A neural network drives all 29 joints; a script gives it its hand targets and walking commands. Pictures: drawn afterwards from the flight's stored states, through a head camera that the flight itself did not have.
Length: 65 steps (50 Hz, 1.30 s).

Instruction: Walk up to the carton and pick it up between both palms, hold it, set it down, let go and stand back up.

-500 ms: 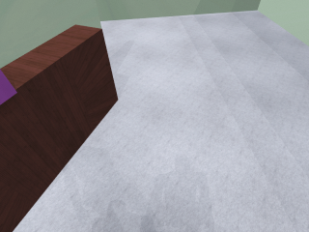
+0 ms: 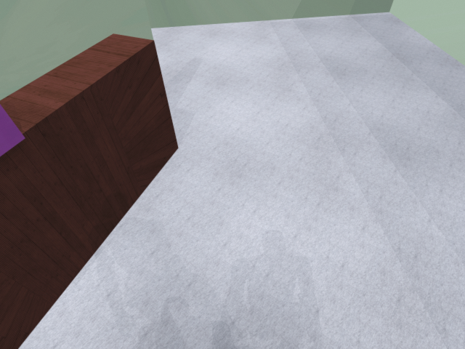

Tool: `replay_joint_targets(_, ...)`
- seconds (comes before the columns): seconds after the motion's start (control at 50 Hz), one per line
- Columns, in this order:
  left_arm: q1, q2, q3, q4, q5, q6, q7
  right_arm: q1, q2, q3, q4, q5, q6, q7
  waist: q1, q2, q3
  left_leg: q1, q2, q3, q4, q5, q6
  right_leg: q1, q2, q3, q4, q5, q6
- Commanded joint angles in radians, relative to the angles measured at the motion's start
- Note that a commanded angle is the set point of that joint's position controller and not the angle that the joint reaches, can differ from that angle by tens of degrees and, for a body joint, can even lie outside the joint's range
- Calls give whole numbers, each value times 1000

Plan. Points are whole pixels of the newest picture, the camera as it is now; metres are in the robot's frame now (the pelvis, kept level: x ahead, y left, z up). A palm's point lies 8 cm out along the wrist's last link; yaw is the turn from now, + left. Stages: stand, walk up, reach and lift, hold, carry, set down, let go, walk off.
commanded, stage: stand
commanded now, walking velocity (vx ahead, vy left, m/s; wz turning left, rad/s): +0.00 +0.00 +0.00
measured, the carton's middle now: out of the picture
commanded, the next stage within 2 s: walk up in 0.52 s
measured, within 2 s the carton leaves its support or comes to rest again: neither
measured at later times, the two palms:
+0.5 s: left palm out of the picture -0.03 +0.20 -0.15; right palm out of the picture -0.04 -0.18 -0.15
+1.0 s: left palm out of the picture -0.02 +0.31 -0.17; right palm out of the picture +0.09 -0.21 -0.13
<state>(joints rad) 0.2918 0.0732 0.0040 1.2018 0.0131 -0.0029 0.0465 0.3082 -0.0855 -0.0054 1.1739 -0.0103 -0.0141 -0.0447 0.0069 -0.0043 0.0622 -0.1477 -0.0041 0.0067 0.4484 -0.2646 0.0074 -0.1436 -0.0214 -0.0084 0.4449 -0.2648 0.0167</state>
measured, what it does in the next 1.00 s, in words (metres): lifts its left foot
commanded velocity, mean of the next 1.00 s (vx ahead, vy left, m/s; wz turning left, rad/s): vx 0.00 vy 0.00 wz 0.00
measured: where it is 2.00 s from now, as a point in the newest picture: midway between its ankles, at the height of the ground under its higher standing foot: (162, 341)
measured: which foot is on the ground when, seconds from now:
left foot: down 0.00-0.78, up 0.80-1.00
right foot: down 0.00-1.00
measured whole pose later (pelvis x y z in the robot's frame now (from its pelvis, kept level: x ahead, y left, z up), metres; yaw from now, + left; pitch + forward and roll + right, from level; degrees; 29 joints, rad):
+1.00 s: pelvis +0.03 +0.07 -0.02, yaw +14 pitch -4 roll -3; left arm 0.27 0.21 0.07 1.07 0.09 -0.06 0.08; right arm 0.31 -0.28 -0.11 1.00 -0.05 0.03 0.05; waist 0.00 -0.01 0.12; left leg -0.52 0.14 0.01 0.93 -0.40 -0.05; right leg -0.02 -0.17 -0.22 0.55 -0.42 0.08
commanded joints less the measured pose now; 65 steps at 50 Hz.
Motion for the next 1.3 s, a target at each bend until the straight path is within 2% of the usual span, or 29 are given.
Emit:
replay_joint_targets(0.0, 106, 76, 9, 6, -1, -2, 5, 93, -59, -7, -9, 1, -7, -4, -4, -3, 58, -15, 83, -59, -89, 194, 32, -65, -64, 45, -90, 154, -27)
replay_joint_targets(0.3, 94, 71, 10, 5, 1, -1, 5, 114, -62, -11, -3, -2, -7, -6, -10, -11, 61, -15, 84, -63, -106, 186, 37, -41, -64, 47, -84, 156, -24)
replay_joint_targets(0.38, 109, 90, 14, 5, -4, -3, 8, 114, -48, -9, -5, 0, -9, -1, -4, 41, 45, -5, 77, -55, -103, 210, 38, -22, -69, 48, -83, 160, -22)
replay_joint_targets(0.48, 90, 66, 9, 0, -2, -5, 5, 105, -79, -22, -16, 2, -6, -4, -6, -29, 45, -10, 89, -64, -97, 208, 45, -37, -72, 38, -91, 160, -23)
replay_joint_targets(0.62, 84, 91, 16, -8, -4, -2, 5, 127, -69, -15, -5, -2, -11, -3, -12, 35, 34, -12, 89, -77, -112, 236, 45, -13, -67, 32, -72, 163, -16)
replay_joint_targets(0.64, 86, 74, 12, -5, -5, 0, 5, 125, -80, -17, -7, -1, -9, -3, -5, 14, 70, -18, 83, -63, -108, 221, 46, -31, -69, 38, -80, 159, -14)
replay_joint_targets(0.66, 73, 84, 12, -2, -1, 0, 4, 136, -72, -20, -5, -2, -10, -1, -23, -2, 60, -2, 86, -67, -115, 215, 45, -41, -69, 32, -81, 151, -17)
replay_joint_targets(0.68, 86, 59, 5, 5, -1, 0, 4, 129, -90, -22, -14, -2, -12, -1, -10, -19, 76, 0, 92, -65, -101, 238, 48, -54, -72, 35, -92, 154, -12)
replay_joint_targets(0.7, 54, 265, 77, -115, 43, -24, 16, 70, -265, -86, -99, -10, -14, 22, -14, -32, 37, -299, 76, -190, 28, -194, 48, 164, -81, 39, 18, -176, -86)
replay_joint_targets(0.72, 100, 306, 97, -122, 53, -30, 26, 4, -272, -87, -139, -12, -8, 34, 40, -71, 59, -570, 51, -178, 80, -387, 19, 306, -172, 158, -30, -347, -149)
replay_joint_targets(0.74, 171, 322, 111, -104, 58, -29, 38, -57, -247, -84, -168, -21, 4, 41, 78, -196, 90, -668, 11, -41, 305, -354, -19, 330, -353, 321, -186, -463, -230)
replay_joint_targets(0.76, 167, 322, 114, -94, 65, -28, 49, -108, -234, -91, -192, -55, 14, 47, 89, -173, 106, -650, 87, -21, 545, -321, -44, 224, -520, 417, -260, -435, -293)
replay_joint_targets(0.78, 119, 290, 103, -115, 65, -41, 59, -107, -225, -95, -214, -71, 21, 55, 57, -97, 142, -637, 145, -60, 625, -292, -63, 148, -562, 398, -276, -362, -302)
replay_joint_targets(0.8, 85, 275, 85, -127, 51, -55, 62, -83, -212, -89, -246, -76, 22, 66, 60, -86, 147, -653, 162, -82, 641, -262, -60, 125, -546, 364, -265, -309, -300)
replay_joint_targets(0.82, 47, 271, 86, -141, 59, -68, 61, -76, -202, -94, -254, -68, 21, 75, 40, -103, 128, -636, 194, -96, 621, -239, -64, 117, -520, 304, -261, -297, -284)
replay_joint_targets(0.86, -15, 273, 85, -172, 71, -78, 56, -17, -196, -104, -241, -53, 27, 88, 8, -151, 139, -577, 194, -102, 612, -210, -69, 78, -465, 158, -262, -291, -242)
replay_joint_targets(0.92, -86, 319, 85, -206, 80, -75, 41, -2, -177, -93, -264, -38, 27, 108, -21, -177, 141, -396, 190, -33, 453, -102, -59, -50, -396, -54, -196, -276, -192)
replay_joint_targets(0.96, -165, 355, 94, -236, 98, -64, 21, 108, -182, -91, -238, -26, 14, 113, -84, -182, 93, -136, 125, 89, 335, -6, -28, -179, -321, -186, -67, -267, -159)
replay_joint_targets(0.98, -179, 345, 90, -249, 105, -52, 16, 202, -203, -98, -211, -16, 5, 109, -133, -104, 55, 18, 85, 144, 285, 59, -8, -259, -282, -232, 55, -315, -139)
replay_joint_targets(1.0, -154, 322, 81, -248, 110, -37, 9, 284, -238, -110, -171, -9, -2, 101, -162, 34, 0, 158, 8, 180, 285, 30, 7, -327, -216, -264, 255, -309, -133)
replay_joint_targets(1.02, -116, 267, 56, -257, 104, -22, -10, 375, -285, -129, -153, -11, -2, 88, -194, 207, -20, 219, -41, 117, 254, -34, 30, -399, -107, -283, 554, -328, -116)
replay_joint_targets(1.04, -100, 199, 25, -319, 79, -10, -37, 385, -366, -138, -190, -5, 2, 74, -180, 478, -8, 155, 118, -326, 16, -334, 104, -524, 0, -187, 830, -529, -79)
replay_joint_targets(1.06, -80, 228, 21, -372, 43, -3, -60, 284, -407, -120, -244, 15, 15, 60, -128, 441, 53, -6, 251, -723, -272, -606, 183, -533, 2, -29, 895, -511, -61)
replay_joint_targets(1.08, -72, 278, 29, -394, 20, -5, -71, 198, -461, -119, -274, 37, 24, 46, -97, 359, 77, -63, 342, -894, -401, -818, 250, -535, -39, 15, 908, -487, -56)
replay_joint_targets(1.1, -76, 299, 26, -398, 11, -17, -76, 137, -481, -124, -299, 38, 29, 34, -76, 283, 112, -94, 350, -842, -384, -827, 254, -541, -81, 37, 904, -435, -47)
replay_joint_targets(1.14, -31, 300, 21, -391, 11, -44, -75, 95, -463, -112, -330, 13, 30, 18, -48, 245, 105, -156, 311, -658, -260, -681, 251, -491, -116, 36, 826, -373, -40)
replay_joint_targets(1.18, 6, 305, 21, -392, 13, -52, -67, 56, -418, -89, -336, -5, 21, 26, -24, 256, 82, -337, 255, -531, -200, -547, 230, -306, -95, 18, 677, -410, -36)
replay_joint_targets(1.24, 62, 288, 21, -406, 10, -44, -63, 10, -384, -82, -356, -25, 17, 36, 11, 181, 9, -366, 218, -423, -150, -418, 224, -189, -57, -16, 560, -295, -38)
replay_joint_targets(1.28, 90, 271, 23, -435, 13, -50, -57, -29, -374, -77, -371, -29, 18, 44, 32, 125, -25, -402, 181, -371, -61, -438, 185, -102, -45, -18, 413, -128, -48)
